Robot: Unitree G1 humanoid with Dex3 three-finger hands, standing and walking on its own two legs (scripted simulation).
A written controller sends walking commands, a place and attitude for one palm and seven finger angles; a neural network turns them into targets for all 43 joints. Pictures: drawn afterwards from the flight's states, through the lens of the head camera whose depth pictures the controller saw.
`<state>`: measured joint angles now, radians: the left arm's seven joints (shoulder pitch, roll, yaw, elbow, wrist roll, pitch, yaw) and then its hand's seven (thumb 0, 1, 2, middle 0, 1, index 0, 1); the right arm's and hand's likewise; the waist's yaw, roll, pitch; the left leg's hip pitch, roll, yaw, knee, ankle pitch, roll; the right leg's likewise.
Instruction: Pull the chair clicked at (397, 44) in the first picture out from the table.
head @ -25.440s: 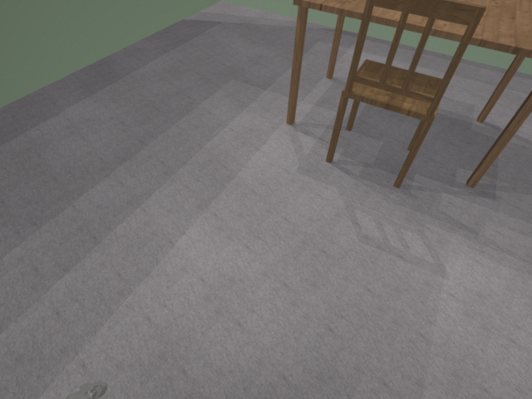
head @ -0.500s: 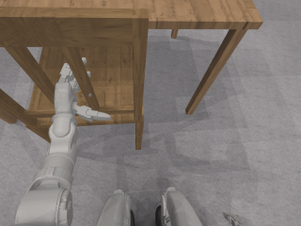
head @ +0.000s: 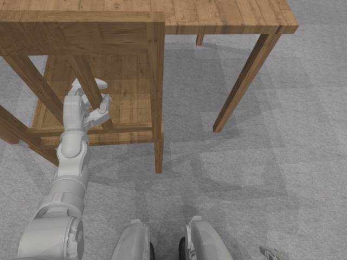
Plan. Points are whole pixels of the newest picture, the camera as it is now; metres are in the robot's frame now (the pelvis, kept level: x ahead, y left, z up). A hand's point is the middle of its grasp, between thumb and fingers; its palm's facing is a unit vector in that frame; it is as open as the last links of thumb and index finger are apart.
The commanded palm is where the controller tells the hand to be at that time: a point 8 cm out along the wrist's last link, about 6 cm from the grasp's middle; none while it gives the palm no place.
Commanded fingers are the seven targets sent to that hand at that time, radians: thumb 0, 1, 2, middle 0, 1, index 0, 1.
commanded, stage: hook a spindle and tug to test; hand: left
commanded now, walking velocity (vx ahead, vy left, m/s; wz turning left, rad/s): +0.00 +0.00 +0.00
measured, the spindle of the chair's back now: (50, 99) +0.47 +0.27 +0.02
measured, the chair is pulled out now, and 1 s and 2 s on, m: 0.00 0.04 0.21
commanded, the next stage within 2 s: step backward, pulling the chair out in 0.62 s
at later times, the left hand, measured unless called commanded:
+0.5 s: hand (101, 120) +0.42 +0.15 +0.02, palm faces +0.05 -1.00 -0.02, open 5.6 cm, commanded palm +0.39 +0.20 +0.02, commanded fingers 0.00 0.90 0.90 -0.50 -1.45 -0.50 -1.45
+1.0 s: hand (100, 121) +0.41 +0.15 +0.04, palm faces +0.06 -0.99 -0.10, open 5.6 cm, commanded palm +0.39 +0.20 +0.04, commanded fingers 0.00 0.90 0.90 -0.50 -1.45 -0.50 -1.45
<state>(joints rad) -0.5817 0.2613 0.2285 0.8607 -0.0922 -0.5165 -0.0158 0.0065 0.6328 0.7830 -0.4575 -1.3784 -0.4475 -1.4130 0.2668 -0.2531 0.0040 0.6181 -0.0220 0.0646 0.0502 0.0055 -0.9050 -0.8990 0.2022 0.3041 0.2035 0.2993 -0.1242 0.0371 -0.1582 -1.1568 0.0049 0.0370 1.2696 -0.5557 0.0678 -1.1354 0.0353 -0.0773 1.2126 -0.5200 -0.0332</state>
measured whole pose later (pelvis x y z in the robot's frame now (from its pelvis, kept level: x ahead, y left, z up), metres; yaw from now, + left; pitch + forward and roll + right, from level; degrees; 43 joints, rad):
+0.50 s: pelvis +0.01 +0.00 +0.01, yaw +0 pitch +25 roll -3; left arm -0.40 0.22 0.18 0.67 -0.13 -0.50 -0.05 0.02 0.69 0.81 -0.41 -1.41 -0.40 -1.45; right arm 0.24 -0.25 0.00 0.59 -0.01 0.04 0.05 0.01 -0.91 -0.90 0.20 0.30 0.20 0.30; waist -0.09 0.03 -0.17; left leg -1.11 0.00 0.04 1.24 -0.57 0.07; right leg -1.09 0.04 -0.07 1.19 -0.54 -0.03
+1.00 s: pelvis +0.03 +0.01 +0.09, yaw +0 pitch +15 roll -2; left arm -0.41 0.20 0.08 0.83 -0.07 -0.22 0.10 0.08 0.69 0.77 -0.32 -1.12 -0.46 -1.45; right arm 0.29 -0.23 0.02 0.58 0.06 0.15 -0.09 0.01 -0.90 -0.90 0.20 0.30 0.21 0.30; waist -0.09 0.00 -0.05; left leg -0.64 -0.02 0.07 0.76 -0.38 0.08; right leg -0.64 0.04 -0.02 0.72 -0.32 0.00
